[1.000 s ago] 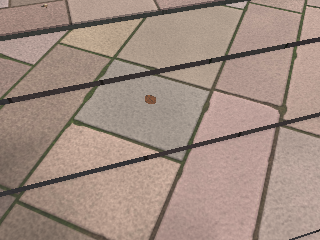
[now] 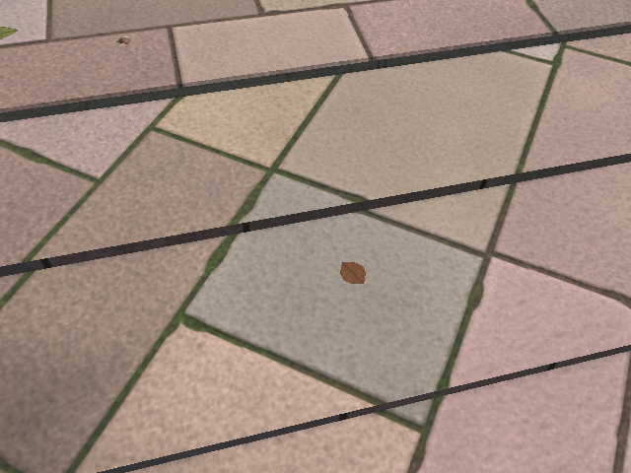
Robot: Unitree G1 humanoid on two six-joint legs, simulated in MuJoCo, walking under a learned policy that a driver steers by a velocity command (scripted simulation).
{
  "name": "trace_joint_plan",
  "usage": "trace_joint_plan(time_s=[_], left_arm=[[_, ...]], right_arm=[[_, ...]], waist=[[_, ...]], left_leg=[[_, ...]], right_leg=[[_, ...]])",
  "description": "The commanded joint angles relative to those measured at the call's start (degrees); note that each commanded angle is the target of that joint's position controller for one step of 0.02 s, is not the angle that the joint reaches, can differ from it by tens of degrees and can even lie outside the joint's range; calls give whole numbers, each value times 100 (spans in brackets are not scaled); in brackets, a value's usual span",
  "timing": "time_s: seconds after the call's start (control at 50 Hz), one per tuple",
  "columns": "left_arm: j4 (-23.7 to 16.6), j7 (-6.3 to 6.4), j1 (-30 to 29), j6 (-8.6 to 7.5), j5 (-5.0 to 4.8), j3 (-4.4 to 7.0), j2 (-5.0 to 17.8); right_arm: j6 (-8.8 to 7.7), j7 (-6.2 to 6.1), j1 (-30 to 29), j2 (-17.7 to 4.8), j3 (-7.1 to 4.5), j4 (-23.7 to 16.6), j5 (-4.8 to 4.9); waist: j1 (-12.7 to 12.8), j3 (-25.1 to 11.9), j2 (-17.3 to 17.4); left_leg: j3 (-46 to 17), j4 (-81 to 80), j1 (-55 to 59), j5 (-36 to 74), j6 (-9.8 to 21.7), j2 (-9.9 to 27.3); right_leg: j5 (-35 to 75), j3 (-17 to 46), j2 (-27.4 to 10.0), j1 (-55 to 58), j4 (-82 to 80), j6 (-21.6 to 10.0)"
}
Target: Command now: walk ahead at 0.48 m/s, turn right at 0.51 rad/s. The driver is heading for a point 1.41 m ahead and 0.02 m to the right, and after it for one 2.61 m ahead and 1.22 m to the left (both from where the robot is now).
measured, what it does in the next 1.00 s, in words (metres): climbs: left foot, then right foot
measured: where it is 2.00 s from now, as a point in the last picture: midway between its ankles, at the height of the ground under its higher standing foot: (340, 219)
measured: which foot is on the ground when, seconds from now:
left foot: up 0.00-0.30, down 0.32-0.80, up 0.82-1.00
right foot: down 0.00-0.42, up 0.44-0.72, down 0.74-1.00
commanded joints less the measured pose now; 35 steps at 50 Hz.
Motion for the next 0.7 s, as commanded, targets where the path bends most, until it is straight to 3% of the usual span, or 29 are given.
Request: trace_joint_plan(time_s=[0.02, 0.04, 0.06, 0.1, 0.14, 0.22, 0.26, 0.32, 0.36, 0.38, 0.4, 0.42, 0.44, 0.46, 0.48, 0.5, 0.52, 0.56, 0.62, 0.66, 0.7], left_arm=[[-128, 48, 826, -157, 10, 263, 809], [-206, 57, 617, -183, 67, 213, 658], [-252, 66, 471, -184, 59, 204, 617], [-218, 127, 462, -188, -40, 216, 643], [-184, 188, 569, -195, -27, 244, 786], [-85, 263, 833, -115, -55, 300, 964], [22, 239, 1108, -92, -75, 296, 981], [133, 226, 1217, -44, -97, 270, 943], [278, 189, 1704, 20, -91, 209, 825], [339, 178, 1713, 32, -98, 192, 890], [290, 183, 1504, 31, -71, 173, 947], [58, 168, 1243, -8, -32, 83, 764], [-13, 159, 1322, -60, -51, -78, 308], [-72, 181, 996, -82, -164, 5, 658], [-156, 173, 584, -84, -182, 25, 757], [-211, 163, 292, -91, -94, 18, 720], [-245, 149, 277, -93, -37, 32, 662], [-182, 71, 451, -42, -41, -34, 429], [-131, 24, 400, -33, 22, -156, 209], [-83, 30, 366, 15, 14, -128, 338], [-88, 49, 294, 87, -28, -68, 504]], right_arm=[[-418, 61, -635, -683, -156, -938, 18], [-351, 39, -477, -694, -181, -911, -4], [-279, 39, -367, -722, -192, -914, -41], [-150, 15, -322, -632, -149, -940, -172], [-98, -15, -651, -559, -110, -1057, -276], [-116, 5, -1515, -316, 15, -1205, -160], [-149, 59, -1740, -418, -10, -1246, -81], [-205, 126, -1781, -649, -112, -1328, -45], [-266, 145, -1909, -785, -222, -1343, -95], [-299, 149, -1630, -894, -316, -1294, -108], [-321, 162, -896, -1084, -425, -1135, -130], [-272, 143, 264, -1419, -555, -880, -179], [-146, 153, 1175, -1494, -633, -446, -53], [-109, 118, 908, -1107, -510, -540, -45], [-70, 76, 430, -844, -419, -643, -94], [-47, 62, 56, -636, -339, -681, -150], [-49, 42, -135, -602, -319, -678, -158], [-22, 33, -315, -598, -307, -679, -136], [-31, 10, -672, -940, -397, -747, -44], [-39, 31, -679, -1071, -435, -707, -29], [-30, 62, -619, -1056, -436, -647, -1]], waist=[[175, -670, 417], [-43, -542, 186], [-166, -471, 8], [-243, -327, -39], [-163, -243, -66], [274, -315, -501], [463, -429, -556], [436, -430, -678], [577, -550, -334], [371, -903, -290], [-44, -1565, -297], [-584, -2443, 176], [-776, -3001, 1588], [-800, -2170, 907], [-664, -1463, 636], [-524, -960, 367], [-340, -754, 642], [-118, -517, 852], [83, -498, 835], [121, -602, 979], [143, -503, 906]], left_leg=[[-681, 850, -2792, 260, 164, 322], [-701, 736, -2491, 368, 146, 465], [-669, 638, -2374, 455, 78, 516], [-432, -62, -2368, 616, -171, 610], [-246, -771, -2301, 1037, -431, 571], [-45, -2805, -1732, 2351, -678, 260], [-78, -3208, -1590, 2528, -671, 196], [-261, -3770, -1578, 2146, -412, 226], [67, -4282, -919, 1873, -94, -30], [60, -4381, -132, 2152, 109, -73], [-210, -4239, 1061, 2455, 393, 240], [-1315, -4025, 2946, 2118, 973, 1213], [-3273, -4651, 3951, 875, 1669, 2241], [-3421, -5037, 3245, 120, 1510, 2278], [-2668, -5057, 2579, 238, 1229, 1949], [-2060, -5228, 1874, 471, 1050, 1587], [-1881, -5355, 1408, 578, 1050, 1503], [-1422, -5612, 646, 684, 1056, 1251], [-731, -5740, -232, 1138, 1035, 1067], [-619, -5699, -368, 1127, 1002, 1097], [-709, -5564, -305, 937, 940, 1259]], right_leg=[[-587, 3575, -1726, 2613, -2649, -1183], [-135, 3113, -1504, 2184, -2768, -1142], [124, 2867, -1378, 1880, -2894, -1143], [580, 2330, -1203, 1498, -3045, -1129], [993, 2005, -1072, 1124, -3066, -1091], [489, 1572, -845, 1020, -2856, -748], [239, 1790, -1078, 1376, -2670, -672], [41, 2278, -1450, 2053, -2269, -512], [706, 2405, -1299, 2332, -1954, -358], [1824, 2258, -1130, 2362, -1444, -178], [2468, 2008, -975, 2012, -573, 83], [1997, 1546, -632, 566, 988, 465], [-1479, 1107, -171, -892, 2529, 693], [-1760, 1363, -419, -1403, 3081, 668], [-1431, 1176, -685, -1522, 3109, 615], [-1234, 986, -825, -1418, 2794, 585], [-1054, 956, -960, -1247, 2441, 612], [-1012, 703, -945, -709, 1937, 722], [-398, 497, -893, 368, 563, 780], [13, 457, -850, 957, 131, 847], [174, 469, -902, 1152, -183, 787]])
Velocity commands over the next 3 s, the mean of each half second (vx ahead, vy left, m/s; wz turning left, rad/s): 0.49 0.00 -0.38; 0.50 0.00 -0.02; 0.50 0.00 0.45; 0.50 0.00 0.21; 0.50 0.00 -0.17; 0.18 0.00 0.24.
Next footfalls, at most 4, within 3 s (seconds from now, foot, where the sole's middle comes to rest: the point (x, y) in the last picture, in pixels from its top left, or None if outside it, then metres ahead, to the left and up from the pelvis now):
0.32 left None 0.40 0.17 -0.72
0.74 right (393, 465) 0.45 -0.13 -0.74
1.22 left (301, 298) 0.81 0.05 -0.70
1.66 right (386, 202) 1.07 -0.16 -0.67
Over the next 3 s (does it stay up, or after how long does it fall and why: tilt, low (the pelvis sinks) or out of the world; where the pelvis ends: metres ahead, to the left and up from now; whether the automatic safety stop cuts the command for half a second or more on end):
stays up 1.35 -0.05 0.11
